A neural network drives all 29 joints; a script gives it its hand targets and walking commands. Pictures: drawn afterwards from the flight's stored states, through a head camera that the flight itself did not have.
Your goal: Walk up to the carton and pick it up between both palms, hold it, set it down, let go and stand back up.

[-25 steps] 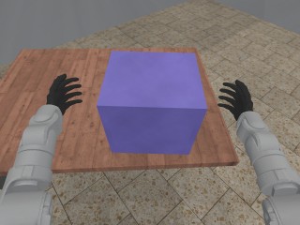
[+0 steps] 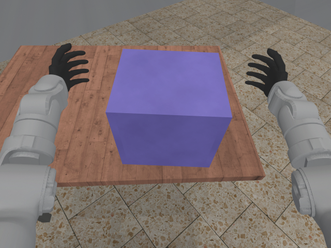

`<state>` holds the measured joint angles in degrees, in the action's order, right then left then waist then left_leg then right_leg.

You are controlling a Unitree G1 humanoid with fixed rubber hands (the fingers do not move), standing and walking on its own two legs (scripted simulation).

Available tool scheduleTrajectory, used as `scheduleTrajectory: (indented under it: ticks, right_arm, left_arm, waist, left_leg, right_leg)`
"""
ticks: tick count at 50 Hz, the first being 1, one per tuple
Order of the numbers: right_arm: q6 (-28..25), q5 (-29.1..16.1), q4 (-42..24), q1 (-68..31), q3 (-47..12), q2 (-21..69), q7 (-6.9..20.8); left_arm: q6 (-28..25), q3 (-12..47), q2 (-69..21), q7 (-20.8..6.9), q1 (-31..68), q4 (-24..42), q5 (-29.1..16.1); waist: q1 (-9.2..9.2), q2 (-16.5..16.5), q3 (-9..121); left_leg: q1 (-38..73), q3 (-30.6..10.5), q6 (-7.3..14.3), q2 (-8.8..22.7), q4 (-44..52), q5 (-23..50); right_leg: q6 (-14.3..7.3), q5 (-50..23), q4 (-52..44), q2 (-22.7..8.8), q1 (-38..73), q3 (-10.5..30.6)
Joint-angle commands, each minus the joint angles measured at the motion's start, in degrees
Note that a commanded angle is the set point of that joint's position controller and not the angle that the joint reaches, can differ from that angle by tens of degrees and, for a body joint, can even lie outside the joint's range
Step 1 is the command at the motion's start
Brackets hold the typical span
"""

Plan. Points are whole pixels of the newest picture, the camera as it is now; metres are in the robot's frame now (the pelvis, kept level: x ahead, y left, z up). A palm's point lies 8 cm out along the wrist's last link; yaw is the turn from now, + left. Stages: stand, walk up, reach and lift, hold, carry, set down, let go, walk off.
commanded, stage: reach and lift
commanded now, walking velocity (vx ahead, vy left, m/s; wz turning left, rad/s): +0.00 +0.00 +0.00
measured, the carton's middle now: (168, 111) +0.50 +0.01 +0.00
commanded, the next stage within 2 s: none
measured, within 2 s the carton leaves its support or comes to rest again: neither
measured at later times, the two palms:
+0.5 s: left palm (65, 86) +0.46 +0.25 +0.13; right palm (262, 90) +0.45 -0.22 +0.13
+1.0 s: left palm (84, 112) +0.46 +0.24 +0.04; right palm (251, 114) +0.45 -0.22 +0.05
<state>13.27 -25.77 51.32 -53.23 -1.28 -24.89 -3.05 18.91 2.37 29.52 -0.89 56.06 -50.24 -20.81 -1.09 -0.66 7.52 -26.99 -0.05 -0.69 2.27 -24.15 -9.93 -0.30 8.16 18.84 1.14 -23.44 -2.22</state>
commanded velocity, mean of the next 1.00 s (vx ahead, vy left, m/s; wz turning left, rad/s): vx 0.00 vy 0.00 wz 0.00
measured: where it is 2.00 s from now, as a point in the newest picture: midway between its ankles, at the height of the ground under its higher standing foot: outside the picture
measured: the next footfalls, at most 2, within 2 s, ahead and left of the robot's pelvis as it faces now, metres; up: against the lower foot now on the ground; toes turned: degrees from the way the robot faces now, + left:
none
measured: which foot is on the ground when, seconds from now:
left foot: down 0.00-1.00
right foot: down 0.00-1.00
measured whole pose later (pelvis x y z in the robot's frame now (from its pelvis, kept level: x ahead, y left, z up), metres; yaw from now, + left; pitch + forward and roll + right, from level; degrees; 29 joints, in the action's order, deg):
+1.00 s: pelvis -0.01 +0.00 -0.03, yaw +0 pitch +28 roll -1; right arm -10.5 -24.8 74.6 -58.7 -6.1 -19.0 -2.0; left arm -16.5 11.6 24.1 -2.4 65.2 -88.3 -24.9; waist -2.2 -0.7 15.4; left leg -51.5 -0.6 -0.9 2.0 -36.2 -12.5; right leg -0.5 12.4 34.0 0.6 -49.4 -2.6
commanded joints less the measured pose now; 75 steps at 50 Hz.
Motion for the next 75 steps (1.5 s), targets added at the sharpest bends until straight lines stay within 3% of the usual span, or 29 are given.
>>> scheduleTrajectory:
  ticks: [1, 11, 19, 25, 31, 37, 45, 51, 61, 62, 66, 70, 75]
  right_arm:
    - [-2.50, 0.31, -8.40, -33.83, 3.50, -14.03, 0.24]
    - [-2.14, 1.46, 0.41, -40.74, 2.17, -12.24, 0.57]
    - [-7.71, 2.15, 7.50, -35.19, -0.40, -7.75, 0.06]
    - [-15.62, 3.36, 5.06, -34.13, 0.34, -6.87, -0.18]
    - [-19.94, 5.57, 2.84, -36.27, 2.49, -7.70, -0.35]
    - [-22.60, 4.62, 6.86, -35.20, 0.92, -7.31, -0.31]
    - [-26.01, 1.12, 14.03, -32.87, -3.34, -5.65, 1.07]
    - [-28.36, -0.08, 11.81, -33.23, -3.91, -5.73, 1.16]
    - [-28.70, 0.46, 9.76, -33.59, -2.92, -7.08, 1.04]
    - [-27.71, 0.57, 10.50, -35.22, -3.61, -6.55, 1.41]
    - [-26.48, 2.77, 7.83, -35.72, -1.29, -5.01, 1.25]
    - [-26.14, 5.54, 7.62, -36.30, 0.06, -1.98, 0.70]
    - [-26.81, 7.74, 10.40, -34.65, 1.20, 1.47, -0.71]
  left_arm:
    - [-3.51, -1.61, 12.91, 0.47, 35.81, 6.95, -0.99]
    - [-6.57, 2.75, 12.64, 0.40, 43.29, -6.41, -3.30]
    - [-15.61, 5.06, 10.03, -2.11, 38.59, -17.40, -1.75]
    - [-25.39, 5.64, 9.10, -1.93, 39.18, -17.61, -2.42]
    - [-30.75, 7.17, 8.17, -0.76, 41.52, -17.44, -5.05]
    - [-33.83, 7.14, 8.00, -0.85, 39.81, -21.73, -4.58]
    - [-37.78, 7.91, 6.84, -1.21, 37.87, -29.86, -3.91]
    - [-39.89, 8.96, 6.02, -1.30, 39.57, -26.97, -4.94]
    - [-38.35, 7.38, 4.35, -0.60, 38.30, -23.40, -3.91]
    - [-37.23, 6.94, 3.55, -0.20, 38.07, -25.25, -3.30]
    - [-36.07, 6.60, 2.12, 0.67, 39.47, -21.29, -3.53]
    - [-36.15, 6.03, -0.52, 0.40, 40.02, -22.09, -2.68]
    - [-37.07, 1.51, -2.60, 0.23, 38.12, -23.04, 2.53]
  waist:
    - [-0.44, 4.00, 42.56]
    - [-0.69, 3.91, 44.37]
    - [-0.71, 3.87, 39.85]
    - [-0.65, 5.65, 44.21]
    - [-1.69, 5.93, 53.75]
    - [-1.35, 4.79, 57.91]
    - [0.08, 3.62, 54.17]
    - [-0.24, 4.86, 59.60]
    - [0.01, 5.11, 62.92]
    - [1.87, 5.09, 60.04]
    - [1.27, 3.38, 61.50]
    - [0.40, 2.65, 60.81]
    - [0.92, 3.33, 58.36]
  left_leg:
    - [22.63, -0.10, -1.52, -2.52, -3.05, 23.68]
    - [18.74, -0.34, -1.84, -2.32, -3.14, 20.66]
    - [15.63, 0.18, -2.08, -2.28, -2.74, 20.93]
    - [15.34, 0.92, -3.00, -2.12, -4.84, 21.68]
    - [13.35, 1.40, -3.63, -2.08, -8.58, 20.18]
    - [8.31, 1.74, -3.24, -2.14, -11.03, 21.14]
    - [0.46, 2.34, -2.25, -2.22, -11.89, 18.61]
    - [0.91, 2.86, -2.81, -2.44, -14.86, 21.32]
    - [5.18, 2.39, -3.71, -1.94, -17.87, 24.50]
    - [5.31, 1.84, -3.82, -1.39, -17.24, 24.53]
    - [5.93, 1.81, -3.70, -1.15, -16.75, 22.31]
    - [4.21, 1.92, -3.38, -1.47, -17.12, 21.03]
    - [2.74, 2.12, -3.47, -1.95, -15.93, 23.16]
  right_leg:
    - [1.41, -24.41, 2.84, 1.53, 11.25, -1.06]
    - [1.22, -24.24, 4.29, 1.08, 9.75, -1.39]
    - [1.63, -22.69, 4.50, 0.43, 11.03, -1.28]
    - [1.58, -20.36, 5.56, 0.49, 6.22, -2.27]
    - [1.64, -21.19, 9.17, 0.69, 1.57, -2.78]
    - [2.21, -23.08, 12.84, 0.53, 2.08, -2.38]
    - [3.00, -19.70, 15.91, -0.05, -0.01, -1.96]
    - [3.32, -22.47, 17.80, 0.38, -2.37, -2.08]
    - [2.72, -22.49, 18.65, 1.70, -6.56, -2.59]
    - [2.09, -18.24, 18.88, 1.67, -7.65, -2.75]
    - [2.16, -15.04, 18.04, 1.90, -8.46, -2.96]
    - [2.01, -16.98, 18.31, 1.30, -6.90, -2.12]
    - [2.26, -21.48, 18.26, 0.80, -1.68, -1.18]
